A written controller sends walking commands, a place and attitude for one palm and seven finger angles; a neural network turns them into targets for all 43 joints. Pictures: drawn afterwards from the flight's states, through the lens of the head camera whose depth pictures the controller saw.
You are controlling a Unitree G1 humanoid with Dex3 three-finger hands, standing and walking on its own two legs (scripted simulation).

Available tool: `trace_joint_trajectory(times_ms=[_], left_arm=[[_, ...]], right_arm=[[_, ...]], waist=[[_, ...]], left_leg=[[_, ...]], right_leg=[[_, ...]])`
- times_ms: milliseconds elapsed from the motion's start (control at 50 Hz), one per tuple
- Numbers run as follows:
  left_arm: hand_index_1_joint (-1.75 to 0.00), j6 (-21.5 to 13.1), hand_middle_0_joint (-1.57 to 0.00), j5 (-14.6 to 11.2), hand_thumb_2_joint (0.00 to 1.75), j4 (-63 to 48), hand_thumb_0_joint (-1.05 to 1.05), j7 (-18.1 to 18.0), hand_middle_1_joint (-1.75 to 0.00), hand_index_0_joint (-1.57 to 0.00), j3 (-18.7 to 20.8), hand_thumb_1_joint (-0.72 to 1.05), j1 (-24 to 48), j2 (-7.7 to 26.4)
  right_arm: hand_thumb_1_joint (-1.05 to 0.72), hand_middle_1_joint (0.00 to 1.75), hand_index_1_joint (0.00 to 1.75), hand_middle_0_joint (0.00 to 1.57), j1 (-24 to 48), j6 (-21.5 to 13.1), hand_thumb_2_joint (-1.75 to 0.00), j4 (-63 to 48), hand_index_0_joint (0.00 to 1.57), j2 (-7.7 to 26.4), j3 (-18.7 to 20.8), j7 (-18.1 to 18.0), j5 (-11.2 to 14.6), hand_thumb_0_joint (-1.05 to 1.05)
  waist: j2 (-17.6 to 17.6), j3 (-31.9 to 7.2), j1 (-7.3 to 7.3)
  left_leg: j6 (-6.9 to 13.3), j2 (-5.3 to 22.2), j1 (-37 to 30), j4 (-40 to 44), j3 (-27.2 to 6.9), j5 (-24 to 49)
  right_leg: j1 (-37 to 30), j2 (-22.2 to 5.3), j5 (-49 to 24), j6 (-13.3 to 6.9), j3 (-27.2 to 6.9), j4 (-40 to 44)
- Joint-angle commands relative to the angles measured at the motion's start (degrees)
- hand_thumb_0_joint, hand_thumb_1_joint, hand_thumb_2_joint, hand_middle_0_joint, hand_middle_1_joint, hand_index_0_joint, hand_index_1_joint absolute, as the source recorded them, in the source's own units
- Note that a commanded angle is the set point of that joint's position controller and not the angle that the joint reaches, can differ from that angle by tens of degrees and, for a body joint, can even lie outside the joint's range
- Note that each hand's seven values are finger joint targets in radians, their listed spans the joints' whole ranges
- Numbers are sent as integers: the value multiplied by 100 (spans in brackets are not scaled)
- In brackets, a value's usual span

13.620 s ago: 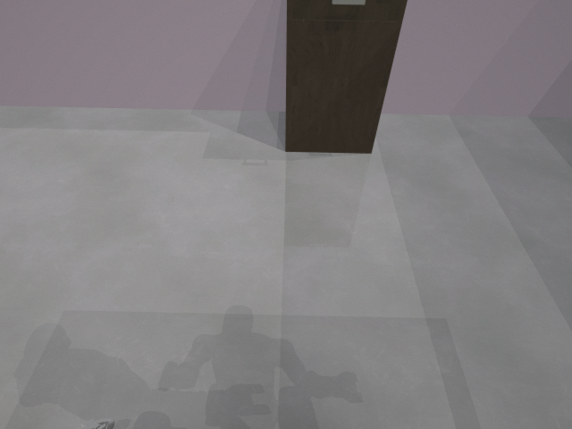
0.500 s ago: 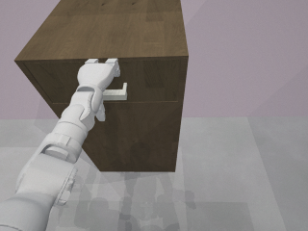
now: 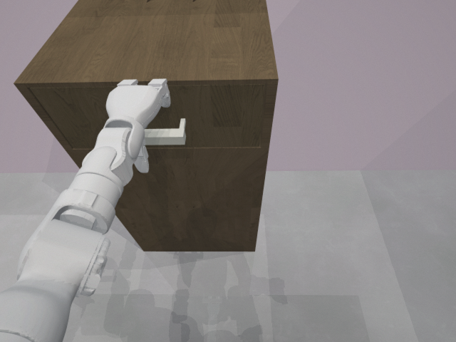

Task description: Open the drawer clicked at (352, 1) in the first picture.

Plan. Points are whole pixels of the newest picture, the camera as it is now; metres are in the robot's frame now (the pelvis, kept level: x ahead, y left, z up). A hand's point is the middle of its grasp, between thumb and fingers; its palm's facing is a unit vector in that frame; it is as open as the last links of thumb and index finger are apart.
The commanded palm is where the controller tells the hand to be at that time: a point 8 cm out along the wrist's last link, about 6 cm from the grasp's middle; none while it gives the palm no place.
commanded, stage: move the hooked fingers above the handle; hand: left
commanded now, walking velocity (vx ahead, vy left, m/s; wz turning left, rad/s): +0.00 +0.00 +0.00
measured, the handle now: (154, 129) +0.53 +0.15 +0.05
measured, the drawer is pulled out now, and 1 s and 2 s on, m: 0.00 0.00 0.00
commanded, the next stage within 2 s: lower the fingers behind the handle in 0.08 s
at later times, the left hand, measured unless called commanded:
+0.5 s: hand (146, 140) +0.48 +0.15 +0.08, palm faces -0.01 -0.02 -1.00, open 13.8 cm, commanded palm +0.46 +0.16 +0.14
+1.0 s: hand (148, 151) +0.47 +0.15 +0.05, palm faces -0.03 -0.02 -1.00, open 13.8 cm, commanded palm +0.46 +0.16 +0.10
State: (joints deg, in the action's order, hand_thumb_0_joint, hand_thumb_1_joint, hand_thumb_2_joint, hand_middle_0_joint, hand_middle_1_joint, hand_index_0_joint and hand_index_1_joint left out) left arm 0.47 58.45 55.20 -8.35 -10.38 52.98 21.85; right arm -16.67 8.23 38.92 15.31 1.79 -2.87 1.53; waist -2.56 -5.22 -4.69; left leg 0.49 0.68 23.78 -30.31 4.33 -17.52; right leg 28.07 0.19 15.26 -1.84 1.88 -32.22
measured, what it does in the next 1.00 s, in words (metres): stands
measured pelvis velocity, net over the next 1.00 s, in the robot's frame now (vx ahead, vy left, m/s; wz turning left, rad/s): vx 0.01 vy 0.00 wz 0.00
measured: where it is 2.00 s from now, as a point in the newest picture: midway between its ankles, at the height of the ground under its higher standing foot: outside the picture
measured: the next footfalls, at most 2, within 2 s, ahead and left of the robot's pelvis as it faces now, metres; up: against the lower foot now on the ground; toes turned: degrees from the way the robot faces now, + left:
none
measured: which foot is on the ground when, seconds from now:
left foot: down 0.00-1.00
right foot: down 0.00-1.00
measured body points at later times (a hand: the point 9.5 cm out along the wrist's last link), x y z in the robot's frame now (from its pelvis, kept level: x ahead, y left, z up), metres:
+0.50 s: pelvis +0.00 +0.01 +0.00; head +0.06 -0.01 +0.44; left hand +0.47 +0.15 +0.13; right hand +0.04 -0.26 -0.14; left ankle -0.04 +0.11 -0.73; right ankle +0.00 -0.10 -0.73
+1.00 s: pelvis +0.01 +0.00 -0.01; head +0.07 -0.02 +0.44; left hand +0.47 +0.15 +0.10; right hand +0.05 -0.27 -0.15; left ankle -0.04 +0.11 -0.73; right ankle +0.00 -0.10 -0.73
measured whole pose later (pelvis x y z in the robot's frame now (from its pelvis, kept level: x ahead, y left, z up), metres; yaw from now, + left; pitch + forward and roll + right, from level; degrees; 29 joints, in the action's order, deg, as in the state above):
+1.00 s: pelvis +0.01 +0.00 -0.01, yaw +0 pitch +14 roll +1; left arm -0.6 61.1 56.8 -16.6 -9.6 46.7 19.2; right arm -17.5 7.6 40.4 14.4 3.7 -0.8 -0.1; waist -2.7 -6.5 -4.4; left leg 0.5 1.0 27.9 -33.7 4.1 -19.4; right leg 31.9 0.4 16.7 -1.9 2.0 -34.9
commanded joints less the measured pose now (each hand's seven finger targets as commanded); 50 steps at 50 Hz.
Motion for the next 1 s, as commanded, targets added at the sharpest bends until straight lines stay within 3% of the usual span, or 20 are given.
trace_joint_trajectory(times_ms=[0, 60, 100, 200, 220, 260, 300, 360, 380, 420, 500, 560, 600, 640, 680, 740, 780, 940, 960, 980], left_arm=[[-120, 114, -30, 4, 30, -802, 0, -215, -120, -30, 584, -50, 2552, 1442], [-120, 120, -30, 5, 30, -741, 0, -235, -120, -30, 537, -50, 2734, 1420], [-120, 83, -30, 55, 30, -869, 0, -279, -120, -30, 741, -50, 2621, 1680], [-120, 40, -30, 14, 30, -900, 0, -286, -120, -30, 460, -50, 2497, 1230], [-120, 2, -30, 16, 30, -979, 0, -286, -120, -30, 541, -50, 2497, 1319], [-120, -138, -30, -4, 30, -1260, 0, -284, -120, -30, 422, -50, 2575, 1142], [-120, -216, -30, 12, 30, -1300, 0, -322, -120, -30, 251, -50, 2512, 887], [-120, -234, -30, 7, 30, -1147, 0, -462, -120, -30, 341, -50, 2625, 966], [-120, -260, -30, 33, 30, -1295, 0, -526, -120, -30, 300, -50, 2855, 983], [-120, -243, -30, 101, 30, -1265, 0, -677, -120, -30, 521, -50, 2729, 1149], [-120, -96, -30, 185, 30, -1094, 0, -877, -120, -30, 412, -50, 2672, 939], [-120, 96, -30, 161, 30, -772, 0, -889, -120, -30, 289, -50, 2552, 713], [-120, 126, -30, 163, 30, -851, 0, -873, -120, -30, 433, -50, 2533, 894], [-120, 122, -30, 171, 30, -836, 0, -838, -120, -30, 413, -50, 2439, 875], [-120, 83, -30, 177, 30, -763, 0, -803, -120, -30, 592, -50, 2153, 1078], [-120, 21, -30, 212, 30, -905, 0, -803, -120, -30, 371, -50, 2123, 802], [-120, -80, -30, 201, 30, -1062, 0, -825, -120, -30, 442, -50, 2075, 853], [-120, -87, -30, 270, 30, -954, 0, -1133, -120, -30, 481, -50, 2209, 896], [-120, -84, -30, 274, 30, -920, 0, -1156, -120, -30, 592, -50, 2259, 1024], [-120, -80, -30, 262, 30, -953, 0, -1160, -120, -30, 491, -50, 2315, 946]], right_arm=[[-90, 30, 30, 20, -290, -150, -90, -513, 20, 730, 258, -43, -8, 0], [-90, 30, 30, 20, -315, -159, -90, -493, 20, 755, 245, -43, -12, 0], [-90, 30, 30, 20, -307, -170, -90, -519, 20, 747, 266, -48, -25, 0], [-90, 30, 30, 20, -352, -186, -90, -517, 20, 728, 296, -7, -33, 0], [-90, 30, 30, 20, -387, -191, -90, -505, 20, 749, 303, -7, -34, 0], [-90, 30, 30, 20, -387, -204, -90, -543, 20, 729, 334, 17, -48, 0], [-90, 30, 30, 20, -441, -214, -90, -480, 20, 701, 373, 52, -64, 0], [-90, 30, 30, 20, -457, -222, -90, -406, 20, 721, 366, 65, -66, 0], [-90, 30, 30, 20, -477, -239, -90, -375, 20, 727, 366, 79, -64, 0], [-90, 30, 30, 20, -504, -242, -90, -344, 20, 704, 382, 96, -109, 0], [-90, 30, 30, 20, -495, -237, -90, -298, 20, 675, 401, 154, -131, 0], [-90, 30, 30, 20, -464, -199, -90, -293, 20, 693, 393, 185, -122, 0], [-90, 30, 30, 20, -473, -190, -90, -310, 20, 712, 402, 178, -131, 0], [-90, 30, 30, 20, -472, -167, -90, -334, 20, 703, 393, 154, -146, 0], [-90, 30, 30, 20, -436, -147, -90, -375, 20, 713, 382, 132, -139, 0], [-90, 30, 30, 20, -433, -152, -90, -389, 20, 693, 393, 132, -136, 0], [-90, 30, 30, 20, -455, -161, -90, -418, 20, 679, 418, 143, -144, 0], [-90, 30, 30, 20, -478, -190, -90, -288, 20, 662, 436, 142, -167, 0], [-90, 30, 30, 20, -487, -197, -90, -272, 20, 679, 433, 136, -178, 0], [-90, 30, 30, 20, -501, -203, -90, -267, 20, 676, 435, 135, -173, 0]], waist=[[543, -2011, 28], [596, -1900, -69], [443, -2166, 65], [459, -2028, -6], [549, -2067, 2], [459, -2258, 8], [326, -2150, -41], [494, -1905, -119], [332, -1973, -139], [253, -2210, -41], [131, -2354, -35], [334, -2224, -89], [339, -2432, -35], [458, -2431, -41], [514, -2434, 34], [472, -2216, -14], [345, -2405, 17], [383, -2264, -99], [372, -2348, -84], [369, -2415, -126]], left_leg=[[203, -192, -297, 175, -52, 1685], [205, -177, -248, 175, -67, 1620], [210, -183, -294, 175, -52, 1665], [205, -165, -400, 168, -70, 1721], [208, -156, -405, 163, -79, 1757], [208, -171, -527, 136, -110, 1915], [192, -149, -689, 98, -155, 1980], [196, -157, -557, 85, -171, 1779], [188, -160, -558, 76, -210, 1749], [177, -163, -628, 24, -191, 1942], [147, -157, -640, -72, -196, 2249], [139, -144, -557, -84, -182, 2258], [164, -149, -547, -95, -153, 2261], [183, -163, -472, -109, -122, 2354], [189, -176, -332, -100, -104, 2297], [180, -159, -362, -107, -92, 2292], [182, -168, -458, -165, -106, 2457], [187, -207, -265, -236, -86, 2064], [188, -216, -232, -258, -88, 2095], [193, -218, -240, -263, -100, 2058]], right_leg=[[-1558, 6, -1881, 44, -228, 243], [-1476, 3, -1771, 49, -219, 278], [-1608, 6, -1822, 39, -259, 229], [-1425, 36, -1816, 28, -203, 256], [-1446, 37, -1856, 33, -200, 243], [-1489, 45, -1918, 9, -193, 212], [-1205, 79, -1867, -2, -151, 208], [-1057, 85, -1621, 0, -144, 249], [-971, 89, -1581, -4, -162, 209], [-1066, 101, -1743, -27, -147, 130], [-1010, 122, -1948, -46, -120, 9], [-977, 130, -1964, -37, -88, 21], [-1145, 117, -2107, -20, -129, -14], [-1291, 102, -2340, -6, -140, -20], [-1427, 92, -2388, 2, -172, -32], [-1238, 96, -2359, 2, -146, -16], [-1274, 104, -2426, -11, -156, -56], [-1112, 104, -2224, 8, -186, -44], [-1182, 97, -2260, 1, -205, -63], [-1178, 94, -2271, 15, -205, -74]])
